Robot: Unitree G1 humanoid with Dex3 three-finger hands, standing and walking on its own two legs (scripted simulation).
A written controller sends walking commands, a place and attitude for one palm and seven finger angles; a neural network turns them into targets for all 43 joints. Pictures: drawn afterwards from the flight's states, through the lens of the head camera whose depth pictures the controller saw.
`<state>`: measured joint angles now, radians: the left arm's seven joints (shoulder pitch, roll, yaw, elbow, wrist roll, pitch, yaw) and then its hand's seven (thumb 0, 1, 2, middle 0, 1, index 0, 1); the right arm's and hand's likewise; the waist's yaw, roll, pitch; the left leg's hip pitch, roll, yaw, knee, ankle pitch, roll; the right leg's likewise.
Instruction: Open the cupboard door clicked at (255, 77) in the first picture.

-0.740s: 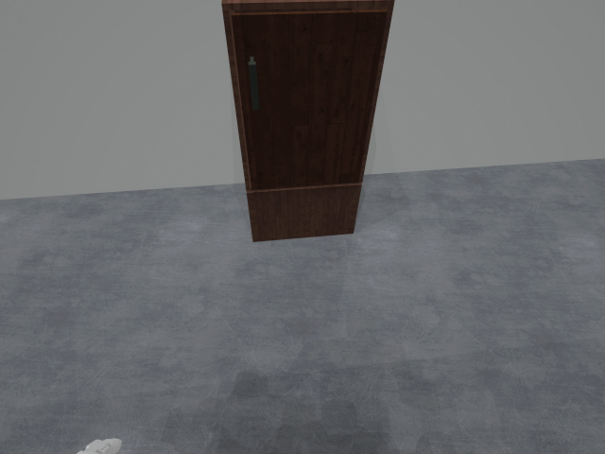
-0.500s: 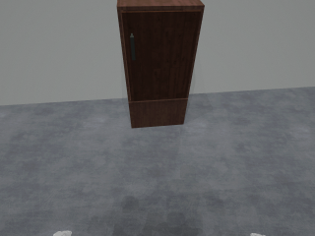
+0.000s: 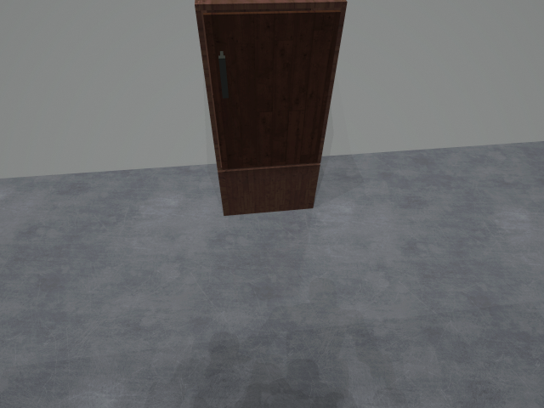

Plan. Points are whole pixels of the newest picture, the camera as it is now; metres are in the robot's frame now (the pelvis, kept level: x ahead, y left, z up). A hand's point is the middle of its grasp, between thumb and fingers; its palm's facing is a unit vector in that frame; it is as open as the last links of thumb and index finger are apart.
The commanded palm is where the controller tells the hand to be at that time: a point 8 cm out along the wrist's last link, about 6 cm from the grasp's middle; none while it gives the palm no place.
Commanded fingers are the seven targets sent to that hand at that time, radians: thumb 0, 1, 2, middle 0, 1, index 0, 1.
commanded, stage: stand and wait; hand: left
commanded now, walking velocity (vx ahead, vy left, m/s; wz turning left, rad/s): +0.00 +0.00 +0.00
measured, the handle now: (223, 74) +1.06 +0.21 -0.02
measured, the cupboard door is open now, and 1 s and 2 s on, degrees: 0 0 0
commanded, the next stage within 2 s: look at it before walking up in 0.08 s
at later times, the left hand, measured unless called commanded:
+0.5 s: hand out of the picture +0.08 +0.24 -0.15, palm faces -0.04 -0.94 -0.33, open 7.4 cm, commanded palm none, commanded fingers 0.00 0.90 0.90 -0.20 -0.30 -0.20 -0.30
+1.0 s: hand out of the picture +0.06 +0.22 -0.17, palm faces -0.06 -0.96 -0.27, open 7.4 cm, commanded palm none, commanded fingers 0.00 0.90 0.90 -0.20 -0.30 -0.20 -0.30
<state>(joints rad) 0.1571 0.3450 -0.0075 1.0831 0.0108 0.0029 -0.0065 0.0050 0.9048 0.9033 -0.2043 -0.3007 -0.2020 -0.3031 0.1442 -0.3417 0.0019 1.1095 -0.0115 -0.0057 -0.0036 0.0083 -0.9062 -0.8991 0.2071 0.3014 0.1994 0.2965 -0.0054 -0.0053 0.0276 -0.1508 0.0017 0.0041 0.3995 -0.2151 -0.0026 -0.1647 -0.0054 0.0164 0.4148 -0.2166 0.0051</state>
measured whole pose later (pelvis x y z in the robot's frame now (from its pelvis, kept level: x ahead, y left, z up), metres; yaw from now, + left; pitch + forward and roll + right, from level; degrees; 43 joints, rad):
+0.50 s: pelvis +0.00 +0.00 +0.00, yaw +0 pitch -2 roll +0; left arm 0.14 0.34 -0.01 1.08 0.01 0.00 -0.01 0.00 0.90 0.90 -0.20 -0.30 -0.20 -0.30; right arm 0.12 -0.34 0.00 1.11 -0.01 -0.01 0.00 0.01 -0.91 -0.90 0.21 0.30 0.20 0.30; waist -0.01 -0.01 0.02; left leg -0.14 0.01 0.00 0.38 -0.21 -0.01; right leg -0.16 0.00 0.02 0.39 -0.21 0.00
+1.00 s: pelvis +0.02 +0.00 -0.01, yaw -4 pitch -1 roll +0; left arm 0.25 0.29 0.01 1.05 0.02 0.03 -0.02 0.00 0.91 0.90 -0.20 -0.30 -0.20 -0.30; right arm 0.19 -0.28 0.00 1.07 -0.02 0.00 0.00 0.01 -0.91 -0.90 0.21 0.30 0.20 0.30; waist 0.02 -0.01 -0.01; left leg -0.16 0.03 0.06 0.48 -0.31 0.00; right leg -0.21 0.03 0.07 0.53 -0.34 -0.01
